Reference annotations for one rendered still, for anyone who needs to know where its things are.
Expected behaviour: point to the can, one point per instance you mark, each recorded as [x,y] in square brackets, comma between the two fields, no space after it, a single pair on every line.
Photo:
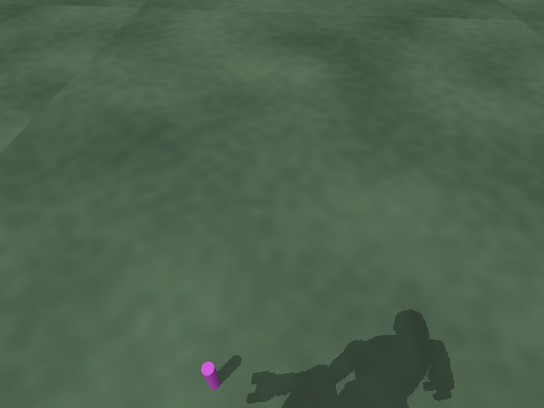
[209,372]

